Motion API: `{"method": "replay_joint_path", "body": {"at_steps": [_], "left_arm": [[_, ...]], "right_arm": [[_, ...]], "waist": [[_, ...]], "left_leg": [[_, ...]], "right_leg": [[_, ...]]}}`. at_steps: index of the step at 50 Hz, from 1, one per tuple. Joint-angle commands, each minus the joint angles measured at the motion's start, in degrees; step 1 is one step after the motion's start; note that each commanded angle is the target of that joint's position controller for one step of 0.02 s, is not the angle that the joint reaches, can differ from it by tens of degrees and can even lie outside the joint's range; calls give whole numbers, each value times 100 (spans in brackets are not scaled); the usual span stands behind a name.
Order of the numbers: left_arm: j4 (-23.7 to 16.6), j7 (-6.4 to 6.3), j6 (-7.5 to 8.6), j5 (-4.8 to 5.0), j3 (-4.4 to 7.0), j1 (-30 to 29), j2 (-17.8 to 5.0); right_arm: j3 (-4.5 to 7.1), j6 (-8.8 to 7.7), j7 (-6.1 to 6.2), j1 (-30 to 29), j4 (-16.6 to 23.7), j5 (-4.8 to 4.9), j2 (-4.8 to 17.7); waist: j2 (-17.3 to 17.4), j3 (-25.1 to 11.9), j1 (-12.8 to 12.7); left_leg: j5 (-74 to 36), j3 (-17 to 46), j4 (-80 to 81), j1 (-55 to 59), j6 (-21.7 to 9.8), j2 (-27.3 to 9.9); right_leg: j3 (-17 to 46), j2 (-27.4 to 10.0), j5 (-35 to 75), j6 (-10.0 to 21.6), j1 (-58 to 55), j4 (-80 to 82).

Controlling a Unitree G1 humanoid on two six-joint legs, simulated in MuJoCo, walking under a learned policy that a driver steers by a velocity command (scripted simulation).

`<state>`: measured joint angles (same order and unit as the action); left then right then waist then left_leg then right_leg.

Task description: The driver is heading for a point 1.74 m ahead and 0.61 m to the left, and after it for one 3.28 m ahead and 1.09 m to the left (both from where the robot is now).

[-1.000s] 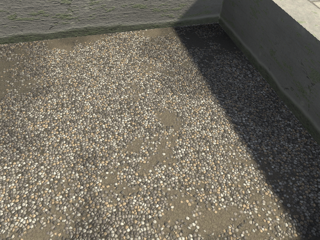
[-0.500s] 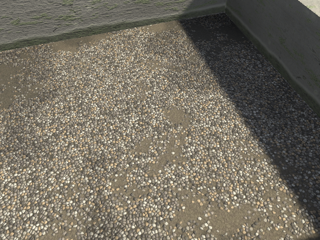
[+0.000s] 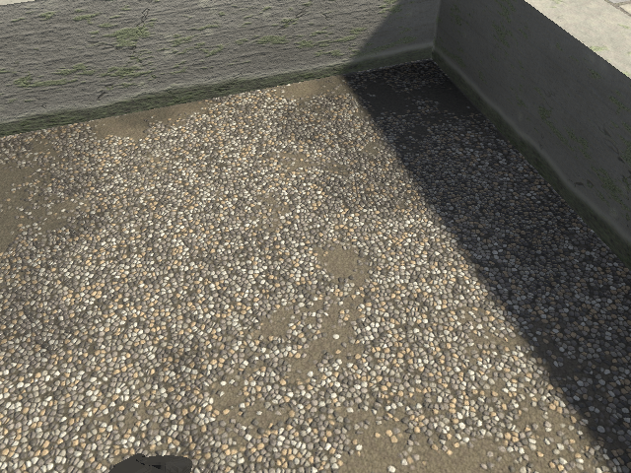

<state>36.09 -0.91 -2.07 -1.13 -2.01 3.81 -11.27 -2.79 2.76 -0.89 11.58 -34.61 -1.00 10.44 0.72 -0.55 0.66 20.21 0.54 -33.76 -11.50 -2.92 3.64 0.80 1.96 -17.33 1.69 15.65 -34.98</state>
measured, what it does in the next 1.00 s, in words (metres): stands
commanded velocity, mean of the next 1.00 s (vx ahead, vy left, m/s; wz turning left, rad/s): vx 0.25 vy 0.00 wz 0.00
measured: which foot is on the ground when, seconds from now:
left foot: down 0.00-1.00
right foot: down 0.00-1.00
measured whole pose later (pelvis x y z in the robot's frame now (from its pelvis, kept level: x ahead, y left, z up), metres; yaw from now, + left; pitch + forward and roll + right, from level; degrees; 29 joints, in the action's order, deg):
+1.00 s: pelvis +0.03 -0.02 +0.02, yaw +0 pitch +0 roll +0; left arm 41.1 -0.8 -4.0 -1.3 -3.3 12.0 -11.9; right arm -3.1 3.7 1.8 15.1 -40.1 -2.4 12.2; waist 0.4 -0.3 0.2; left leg 14.8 2.0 -19.1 -4.1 -1.3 1.2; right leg 0.4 4.0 -10.9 3.5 7.3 -18.3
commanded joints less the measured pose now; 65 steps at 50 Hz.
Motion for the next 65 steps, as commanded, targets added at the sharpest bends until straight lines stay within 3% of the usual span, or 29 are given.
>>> {"method": "replay_joint_path", "body": {"at_steps": [1, 3, 10, 11, 16, 17, 18, 19, 20, 21, 22, 23, 24, 25, 26, 28, 29, 30, 33, 42, 43, 44, 47, 59, 61, 65], "left_arm": [[-402, -68, -13, 24, 119, -234, -466], [-422, -79, -36, 64, 115, -271, -473], [-408, -89, -26, 32, 112, -92, -457], [-495, -66, -39, 41, 59, -184, -283], [-426, -69, -78, 52, 58, 29, -322], [-527, 13, -69, -13, 66, -229, -341], [-473, 44, -57, -60, 49, -68, -267], [-282, -24, -63, 31, 6, 343, -197], [-305, -42, -85, 72, -6, 152, -205], [-479, 28, -71, 10, -5, -270, -218], [-414, 60, -61, -36, -36, -125, -105], [-194, -1, -70, 54, -82, 290, -69], [-195, -18, -80, 77, -67, 119, -155], [-348, 47, -49, 7, -68, -260, -144], [-229, 76, -26, -28, -52, -34, -135], [-66, 94, 9, 4, -7, 164, -234], [58, 6, 5, 113, -4, 359, -290], [49, -28, -15, 129, -4, 250, -279], [79, -44, -40, 129, 8, 206, -257], [134, -75, -72, 118, 67, 260, -344], [193, -14, -109, -54, 10, 758, -528], [223, 2, -113, -28, 37, 747, -577], [109, 10, -119, -35, -7, 658, -546], [9, -46, -128, -54, -44, 873, -698], [-12, 60, -68, -92, -61, 1007, -670], [-49, 104, -30, -92, -61, 1052, -735]], "right_arm": [[135, -113, 106, -239, 454, -18, 457], [139, -87, 127, -251, 463, -26, 426], [166, -8, 193, -284, 400, -25, 432], [146, 11, 209, -338, 412, -63, 387], [133, 51, 233, -340, 351, -65, 339], [128, 125, 228, -592, 485, -46, 396], [145, 153, 221, -564, 458, -58, 412], [134, 111, 224, -199, 257, -63, 315], [100, 119, 215, -269, 267, -71, 244], [74, 170, 211, -695, 464, -52, 263], [61, 179, 204, -704, 430, -67, 219], [72, 151, 202, -213, 149, -75, 195], [61, 147, 192, -254, 134, -74, 197], [10, 157, 191, -777, 356, -53, 157], [38, 153, 186, -656, 263, -68, 208], [74, 141, 183, -461, 154, -57, 299], [115, 85, 207, -111, -85, -7, 378], [106, 68, 211, -178, -97, 11, 333], [89, 58, 198, -282, -147, 34, 247], [111, 28, 230, -170, -229, 44, 352], [107, 29, 269, 216, -191, -182, 616], [120, 30, 281, 255, -230, -190, 621], [84, 29, 288, 286, -171, -159, 638], [58, 11, 281, 602, -127, -140, 840], [23, 28, 217, 516, -41, -164, 835], [8, 76, 197, 567, -17, -173, 902]], "waist": [[-340, -232, -91], [-274, -238, -70], [-64, -400, -73], [-48, -462, -112], [-76, -468, -147], [-71, -150, -220], [-14, -404, -258], [7, -875, -166], [-77, -424, -122], [-119, 35, -207], [-73, -259, -260], [-31, -604, -128], [-119, -69, -86], [-139, 313, -210], [-91, -89, -228], [-94, -311, -199], [-61, -664, -90], [-64, -405, -97], [-107, -203, -119], [-74, -310, -155], [119, -189, -65], [20, -84, -47], [-131, -200, -50], [-44, -47, -36], [-28, -61, -101], [-84, -100, -71]], "left_leg": [[-1028, 416, 240, -5, -127, -351], [-1229, 360, 91, 47, -109, -357], [-1850, 273, -303, 230, -70, -357], [-1972, 258, -303, 161, -11, -382], [-1630, 250, -274, 165, 37, -341], [-2600, 426, -270, 28, 31, -505], [-2855, 486, -291, 169, 7, -574], [-1570, 336, -155, 459, 39, -434], [-1089, 338, 42, 268, 60, -378], [-2065, 504, 86, -15, 69, -542], [-2233, 550, 158, 87, 73, -604], [-908, 464, 527, 531, 106, -491], [-754, 522, 806, 368, 120, -505], [-2119, 674, 829, 65, 165, -704], [-2336, 701, 937, 318, 156, -749], [-2455, 703, 1129, 554, 157, -791], [-1549, 593, 1219, 908, 154, -667], [-1492, 607, 1305, 776, 154, -671], [-1496, 631, 1457, 667, 146, -717], [-1741, 599, 1471, 501, 107, -754], [-1832, 706, 1609, 576, -125, -670], [-1893, 697, 1624, 528, -175, -698], [-1823, 717, 1633, 530, -190, -716], [-1745, 744, 1762, 468, -221, -700], [-2105, 827, 1817, 414, -260, -757], [-2022, 837, 1851, 567, -258, -743]], "right_leg": [[442, -335, 975, 225, -168, 396], [447, -342, 1262, 266, -108, 295], [397, -309, 2015, 342, -71, 5], [405, -321, 2268, 333, -204, 6], [489, -366, 2294, 356, -255, 79], [294, -353, 2919, 340, -57, -114], [286, -349, 2876, 314, -137, -58], [499, -390, 1949, 311, -369, 252], [580, -413, 1693, 317, -201, 427], [416, -396, 2414, 298, -45, 288], [465, -462, 2468, 273, -272, 452], [674, -538, 1550, 252, -332, 864], [717, -514, 1360, 223, -171, 1090], [642, -554, 2416, 176, -252, 1088], [667, -605, 2578, 184, -562, 1191], [673, -622, 2752, 203, -852, 1366], [752, -607, 2149, 210, -953, 1420], [771, -610, 2046, 205, -885, 1544], [746, -596, 1760, 181, -785, 1724], [716, -627, 2083, 239, -973, 1632], [904, -589, 2374, 495, -1041, 1815], [852, -613, 2483, 525, -1082, 1816], [804, -591, 2413, 491, -1183, 1794], [753, -529, 1820, 387, -946, 1808], [783, -626, 2209, 430, -1083, 1777], [778, -634, 2097, 419, -975, 1795]]}}
Next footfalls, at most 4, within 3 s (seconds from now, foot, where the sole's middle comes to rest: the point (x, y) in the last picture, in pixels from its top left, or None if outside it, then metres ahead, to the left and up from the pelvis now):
none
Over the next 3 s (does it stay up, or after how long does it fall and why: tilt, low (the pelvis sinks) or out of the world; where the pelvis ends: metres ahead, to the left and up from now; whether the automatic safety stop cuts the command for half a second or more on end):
stays up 0.03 -0.01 0.00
